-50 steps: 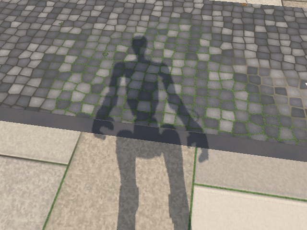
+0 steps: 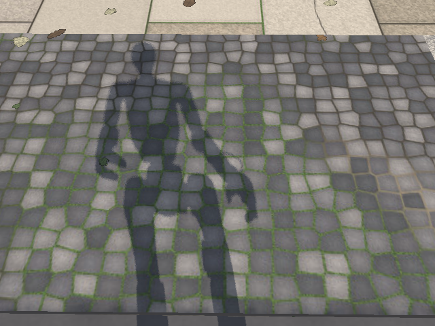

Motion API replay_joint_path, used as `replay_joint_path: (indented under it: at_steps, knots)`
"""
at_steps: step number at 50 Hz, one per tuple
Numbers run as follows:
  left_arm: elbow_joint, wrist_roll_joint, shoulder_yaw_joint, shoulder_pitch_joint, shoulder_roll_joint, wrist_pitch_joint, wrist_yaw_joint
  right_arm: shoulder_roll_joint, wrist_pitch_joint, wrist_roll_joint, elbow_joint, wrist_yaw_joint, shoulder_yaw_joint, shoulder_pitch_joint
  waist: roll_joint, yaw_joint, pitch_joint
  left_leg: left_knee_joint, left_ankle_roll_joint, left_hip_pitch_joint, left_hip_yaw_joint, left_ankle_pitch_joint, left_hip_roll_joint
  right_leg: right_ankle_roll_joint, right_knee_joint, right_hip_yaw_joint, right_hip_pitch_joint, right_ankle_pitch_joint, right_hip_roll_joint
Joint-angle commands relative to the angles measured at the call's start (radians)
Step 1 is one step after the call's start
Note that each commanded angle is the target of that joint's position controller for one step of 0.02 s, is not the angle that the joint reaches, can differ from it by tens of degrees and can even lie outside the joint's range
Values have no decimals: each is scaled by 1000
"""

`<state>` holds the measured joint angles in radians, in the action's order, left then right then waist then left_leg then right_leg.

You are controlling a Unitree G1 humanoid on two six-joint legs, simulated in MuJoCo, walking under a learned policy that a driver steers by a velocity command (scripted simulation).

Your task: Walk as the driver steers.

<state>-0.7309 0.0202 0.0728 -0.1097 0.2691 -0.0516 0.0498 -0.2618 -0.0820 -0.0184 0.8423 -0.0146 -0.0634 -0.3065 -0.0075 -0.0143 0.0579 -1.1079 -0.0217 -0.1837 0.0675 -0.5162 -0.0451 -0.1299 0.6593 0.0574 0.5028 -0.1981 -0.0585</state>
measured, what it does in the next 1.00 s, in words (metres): goes down: left foot, then right foot 0.05 m lower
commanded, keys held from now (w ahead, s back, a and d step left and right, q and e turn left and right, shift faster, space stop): w+e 0.22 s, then w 0.54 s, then w+q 0.24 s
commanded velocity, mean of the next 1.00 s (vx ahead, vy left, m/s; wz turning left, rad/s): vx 0.50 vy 0.00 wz -0.20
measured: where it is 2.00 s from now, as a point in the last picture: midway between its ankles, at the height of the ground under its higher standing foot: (249, 163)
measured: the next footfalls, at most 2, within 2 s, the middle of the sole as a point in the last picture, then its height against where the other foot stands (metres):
left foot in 0.40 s outside the picture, level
right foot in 0.94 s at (294, 271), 0.05 m lower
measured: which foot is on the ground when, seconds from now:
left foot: up 0.00-0.38, down 0.40-0.94, up 0.96-1.00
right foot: down 0.00-0.44, up 0.46-0.92, down 0.94-1.00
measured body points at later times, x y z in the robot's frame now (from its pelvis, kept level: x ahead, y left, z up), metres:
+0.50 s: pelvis +0.29 +0.02 +0.01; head +0.31 +0.02 +0.46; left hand +0.42 +0.28 -0.11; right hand +0.41 -0.27 -0.07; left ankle +0.38 +0.11 -0.71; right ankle +0.12 -0.07 -0.64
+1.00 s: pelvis +0.54 -0.10 -0.03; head +0.56 -0.12 +0.42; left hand +0.80 +0.08 -0.10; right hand +0.47 -0.37 -0.17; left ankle +0.41 +0.10 -0.66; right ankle +0.57 -0.21 -0.77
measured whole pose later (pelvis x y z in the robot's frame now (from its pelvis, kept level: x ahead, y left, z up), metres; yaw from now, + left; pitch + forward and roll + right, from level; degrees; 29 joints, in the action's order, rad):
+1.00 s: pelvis +0.54 -0.10 -0.03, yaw -9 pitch +3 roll +1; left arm -0.67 0.00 0.04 -0.07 0.25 -0.10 0.05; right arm -0.29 -0.07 -0.03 0.87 0.00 -0.06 -0.44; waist 0.01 -0.09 -0.01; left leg -1.17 0.00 -0.32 -0.11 -0.60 0.00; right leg -0.03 0.57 0.00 0.42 -0.22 0.00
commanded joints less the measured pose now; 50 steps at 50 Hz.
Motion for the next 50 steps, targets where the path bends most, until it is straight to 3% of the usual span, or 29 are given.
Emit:
replay_joint_path:
  at_steps: [1,2,3,7,11,14,15,18,20,21,22,23,24,25,26,27,29,32,33,35,38,41,44,45,46,47,48,49,50]
  knots:
    - [16,3,46,-224,148,-18,-13,-125,-83,-23,-161,11,-12,107,-10,96,-212,-243,46,-631,-175,109,-16,-229,-362,-622,-682,41,321]
    - [34,3,35,-150,114,-19,-14,-130,-80,6,-150,2,-19,110,21,50,-153,-160,39,-562,-165,153,-47,-199,-368,-522,-533,143,276]
    - [55,-8,26,-113,90,-20,-19,-140,-67,20,-147,1,-28,86,12,15,-136,-114,32,-489,-171,186,-69,-191,-391,-463,-438,212,246]
    - [59,-7,36,-139,135,-26,-39,-96,-26,35,-177,-3,-21,111,-6,-6,-91,79,-23,-440,-128,280,-65,-183,-431,-354,-274,359,195]
    - [43,4,41,-202,154,-12,-60,-59,-28,37,-222,6,-2,275,-56,57,-68,412,-35,-392,-109,550,-2,-111,-397,-291,-232,295,120]
    - [25,2,36,-249,148,-7,-60,-62,-42,21,-231,26,1,331,-90,95,-81,528,-26,-314,-96,659,32,-93,-375,-309,-255,218,138]
    - [23,-6,34,-251,141,-9,-60,-83,-52,19,-221,36,-6,312,-95,88,-99,492,-9,-292,-112,693,24,-93,-339,-330,-280,230,166]
    - [24,-7,31,-248,134,-8,-58,-122,-67,18,-229,48,-22,311,-105,70,-72,551,40,-304,-112,519,27,-80,-268,-406,-380,254,214]
    - [37,-3,31,-205,132,-5,-57,-146,-77,23,-200,45,-40,188,-113,-6,-108,629,87,-158,-75,471,57,-51,-128,-394,-407,460,176]
    - [52,-7,19,-192,105,-7,-53,-186,-82,32,-181,42,-53,61,-66,-66,-208,632,147,37,-158,509,-29,-20,73,-353,-351,442,124]
    - [50,-5,0,-325,51,-13,-53,-271,-79,35,-166,41,-77,-65,168,-49,-367,622,295,385,-466,466,-234,40,401,-266,-82,124,8]
    - [35,15,-10,-390,46,-21,-51,-240,-64,9,-119,51,-73,-134,383,-47,-397,778,383,515,-810,221,-349,77,638,-218,186,-362,-57]
    - [51,24,8,-274,135,-24,-52,-157,-59,-7,-129,50,-50,-108,214,-80,-250,816,338,422,-778,85,-324,67,702,-258,294,-322,4]
    - [82,19,11,-165,150,-21,-54,-129,-48,1,-144,47,-37,-40,95,-73,-145,817,301,290,-643,134,-292,63,699,-221,304,-237,47]
    - [98,0,8,-119,135,-19,-52,-111,-43,9,-148,49,-26,6,38,-45,-73,841,295,157,-555,251,-261,67,640,-196,279,-186,84]
    - [102,-13,11,-121,120,-17,-48,-95,-44,14,-148,49,-19,34,41,-12,-63,859,279,85,-491,309,-226,69,556,-194,228,-143,126]
    - [98,-7,5,-140,82,-12,-43,-96,-42,14,-137,49,-17,51,86,13,-53,907,263,9,-388,374,-171,78,423,-157,152,-124,150]
    - [123,-17,-19,-66,32,-20,-38,-160,-36,8,-111,38,-33,31,79,-2,-64,934,273,-10,-282,527,-158,102,205,-104,113,-38,152]
    - [117,-22,-20,-55,34,-27,-33,-181,-36,12,-104,36,-39,22,65,-8,-90,919,269,-6,-253,569,-157,106,181,-101,81,75,151]
    - [125,-19,-18,-3,47,-35,-26,-178,-35,-1,-81,30,-37,-9,71,-29,-92,901,250,35,-225,579,-157,110,92,-116,93,216,152]
    - [144,-9,-19,94,46,-47,-12,-161,-23,-15,-51,24,-29,-60,74,-69,-39,854,210,42,-182,475,-120,105,-123,-105,80,370,127]
    - [170,0,-16,160,50,-51,6,-173,-7,-19,-30,17,-33,-107,79,-87,-15,771,200,40,-252,371,-152,101,-196,-127,23,343,112]
    - [152,5,-5,116,82,-59,6,-193,12,-11,-31,7,-44,-104,72,-53,-15,648,179,58,-309,361,-162,83,-251,-136,-48,240,116]
    - [123,4,4,37,91,-62,2,-184,20,-9,-30,7,-42,-99,49,-11,-46,553,163,32,-295,374,-133,67,-290,-118,-165,252,114]
    - [83,-8,21,-91,122,-65,-3,-148,20,-2,-32,11,-31,-103,16,47,-132,384,135,-47,-255,386,-74,49,-252,-99,-373,268,122]
    - [50,-34,34,-275,168,-64,-10,-73,13,14,-55,17,-5,-109,-86,124,-289,67,92,-266,-199,131,-12,15,-133,-211,-696,368,259]
    - [51,-43,33,-322,199,-44,-18,-12,-1,24,-34,20,12,-257,-281,67,-373,-257,41,-535,-186,-233,40,-35,3,-399,-916,637,418]
    - [3,-17,59,-412,261,-29,-10,-67,-25,-30,-76,21,13,-270,-366,100,-467,-345,28,-693,-218,-118,52,-166,-201,-717,-952,176,529]
    - [0,-15,50,-374,204,-26,-15,-122,-25,-51,-77,5,-5,-139,-173,125,-309,-408,16,-772,-196,-22,11,-158,-302,-696,-829,-48,498]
